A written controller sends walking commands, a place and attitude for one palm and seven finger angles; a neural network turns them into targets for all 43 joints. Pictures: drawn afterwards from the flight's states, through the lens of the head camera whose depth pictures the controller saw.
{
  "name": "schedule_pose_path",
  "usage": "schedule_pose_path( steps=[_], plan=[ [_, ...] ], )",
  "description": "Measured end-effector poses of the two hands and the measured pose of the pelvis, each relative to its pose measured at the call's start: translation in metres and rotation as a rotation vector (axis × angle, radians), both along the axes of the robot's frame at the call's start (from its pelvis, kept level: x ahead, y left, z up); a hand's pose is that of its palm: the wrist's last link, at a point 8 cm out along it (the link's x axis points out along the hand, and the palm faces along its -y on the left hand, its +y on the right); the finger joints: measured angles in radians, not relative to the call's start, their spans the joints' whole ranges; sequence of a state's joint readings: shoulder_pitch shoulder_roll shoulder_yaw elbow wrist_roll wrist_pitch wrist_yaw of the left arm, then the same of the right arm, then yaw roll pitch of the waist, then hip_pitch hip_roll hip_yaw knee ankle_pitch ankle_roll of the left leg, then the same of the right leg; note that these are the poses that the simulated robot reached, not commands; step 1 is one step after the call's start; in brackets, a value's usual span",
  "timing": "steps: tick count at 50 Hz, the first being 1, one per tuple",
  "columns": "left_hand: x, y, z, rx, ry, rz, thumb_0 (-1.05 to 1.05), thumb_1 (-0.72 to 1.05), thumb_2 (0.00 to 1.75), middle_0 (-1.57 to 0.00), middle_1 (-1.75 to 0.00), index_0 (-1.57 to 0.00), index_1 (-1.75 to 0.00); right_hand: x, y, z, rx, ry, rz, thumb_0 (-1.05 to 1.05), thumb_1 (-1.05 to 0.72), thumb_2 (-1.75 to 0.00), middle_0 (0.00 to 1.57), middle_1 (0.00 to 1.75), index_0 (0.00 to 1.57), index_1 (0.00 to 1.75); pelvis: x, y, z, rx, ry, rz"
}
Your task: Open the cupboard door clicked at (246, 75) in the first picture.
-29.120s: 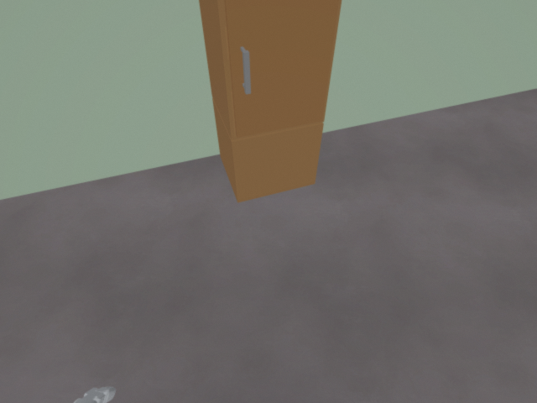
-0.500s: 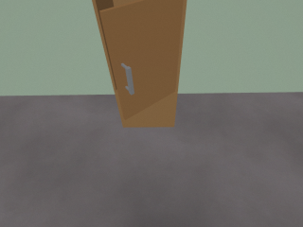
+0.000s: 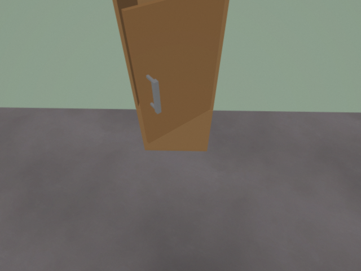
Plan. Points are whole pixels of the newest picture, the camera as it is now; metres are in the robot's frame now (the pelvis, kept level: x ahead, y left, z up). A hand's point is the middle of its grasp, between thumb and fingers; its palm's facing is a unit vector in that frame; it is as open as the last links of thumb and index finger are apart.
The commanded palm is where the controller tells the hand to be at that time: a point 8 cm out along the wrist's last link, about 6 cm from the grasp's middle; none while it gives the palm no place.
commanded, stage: look to check the result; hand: left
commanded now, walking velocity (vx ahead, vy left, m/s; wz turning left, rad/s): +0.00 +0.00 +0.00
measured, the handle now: (153, 94) +0.71 +0.14 -0.06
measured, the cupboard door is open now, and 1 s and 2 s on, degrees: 39 39 39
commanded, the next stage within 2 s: walk to a spot facing it in 0.40 s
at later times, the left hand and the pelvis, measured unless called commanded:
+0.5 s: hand out of the picture +0.07 +0.21 -0.17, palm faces -0.01 -0.97 -0.26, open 7.3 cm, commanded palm none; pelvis +0.01 +0.00 +0.00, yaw +0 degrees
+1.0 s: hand out of the picture +0.11 +0.16 -0.18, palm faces -0.14 -0.95 -0.27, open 7.3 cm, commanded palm none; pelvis +0.01 -0.04 -0.03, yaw -12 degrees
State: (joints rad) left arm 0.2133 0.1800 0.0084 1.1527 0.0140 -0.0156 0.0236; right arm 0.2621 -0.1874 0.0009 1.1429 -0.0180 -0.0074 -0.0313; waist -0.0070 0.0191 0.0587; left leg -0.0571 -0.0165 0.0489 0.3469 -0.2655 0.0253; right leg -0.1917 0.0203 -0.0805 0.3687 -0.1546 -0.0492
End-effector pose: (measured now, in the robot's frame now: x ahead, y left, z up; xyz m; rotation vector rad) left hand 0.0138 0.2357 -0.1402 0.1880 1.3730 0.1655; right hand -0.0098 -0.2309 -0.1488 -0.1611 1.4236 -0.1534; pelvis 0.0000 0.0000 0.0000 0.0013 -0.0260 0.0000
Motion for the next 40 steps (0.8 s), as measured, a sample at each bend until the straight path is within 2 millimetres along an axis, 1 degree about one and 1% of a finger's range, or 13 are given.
schedule_pose_path(
  steps=[7,16,23,29,34,37,40],
  plan=[
    [0.012,0.007,0.002,0.015,-0.013,-0.009,0.0,0.91,0.9,-0.2,-0.3,-0.2,-0.3,0.015,-0.002,0.001,-0.005,-0.019,0.01,0.0,-0.91,-0.9,0.2,0.3,0.2,0.3,0.005,0.001,0.0,-0.002,0.004,-0.001],
    [0.032,0.012,0.004,0.021,-0.042,-0.026,0.0,0.91,0.9,-0.2,-0.3,-0.2,-0.3,0.031,-0.007,0.003,-0.02,-0.041,0.017,0.0,-0.91,-0.9,0.2,0.3,0.2,0.3,0.011,0.002,0.001,-0.003,0.008,-0.002],
    [0.046,0.016,0.005,0.025,-0.066,-0.036,0.0,0.91,0.9,-0.2,-0.3,-0.2,-0.3,0.039,-0.013,0.005,-0.036,-0.052,0.021,0.0,-0.91,-0.9,0.2,0.3,0.2,0.3,0.014,0.003,0.001,-0.004,0.009,-0.001],
    [0.053,0.019,0.006,0.031,-0.076,-0.042,0.0,0.91,0.9,-0.2,-0.3,-0.2,-0.3,0.044,-0.017,0.007,-0.049,-0.057,0.022,0.0,-0.91,-0.9,0.2,0.3,0.2,0.3,0.016,0.003,0.001,-0.004,0.01,-0.006],
    [0.053,0.017,0.001,0.029,-0.051,-0.054,0.0,0.91,0.9,-0.2,-0.3,-0.2,-0.3,0.041,-0.015,0.004,-0.054,-0.067,-0.016,0.0,-0.91,-0.9,0.2,0.3,0.2,0.3,0.013,0.003,-0.002,-0.002,0.014,-0.045],
    [0.052,0.013,-0.004,0.019,-0.025,-0.076,0.0,0.91,0.9,-0.2,-0.3,-0.2,-0.3,0.033,-0.012,0.0,-0.049,-0.072,-0.056,0.0,-0.91,-0.9,0.2,0.3,0.2,0.3,0.011,0.002,-0.006,0.005,0.016,-0.077],
    [0.055,0.008,-0.008,0.014,-0.009,-0.101,0.0,0.91,0.9,-0.2,-0.3,-0.2,-0.3,0.022,-0.011,-0.006,-0.043,-0.073,-0.096,0.0,-0.91,-0.9,0.2,0.3,0.2,0.3,0.009,-0.001,-0.011,0.022,0.01,-0.112]
  ],
)
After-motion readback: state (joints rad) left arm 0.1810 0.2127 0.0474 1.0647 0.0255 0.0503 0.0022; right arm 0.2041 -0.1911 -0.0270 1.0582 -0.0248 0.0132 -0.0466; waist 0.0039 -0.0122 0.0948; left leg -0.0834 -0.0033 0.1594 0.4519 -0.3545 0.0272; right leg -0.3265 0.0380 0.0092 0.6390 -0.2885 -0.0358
